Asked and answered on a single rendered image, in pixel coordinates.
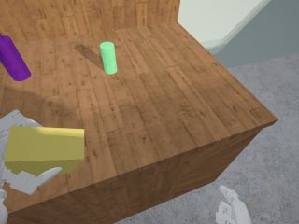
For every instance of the table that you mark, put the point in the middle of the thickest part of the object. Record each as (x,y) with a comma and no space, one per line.
(169,121)

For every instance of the left robot hand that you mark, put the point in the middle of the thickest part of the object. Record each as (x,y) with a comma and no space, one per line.
(23,181)

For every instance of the sponge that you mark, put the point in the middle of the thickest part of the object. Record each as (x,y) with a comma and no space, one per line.
(35,150)

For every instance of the right robot hand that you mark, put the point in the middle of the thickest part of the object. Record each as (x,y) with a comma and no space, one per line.
(237,213)

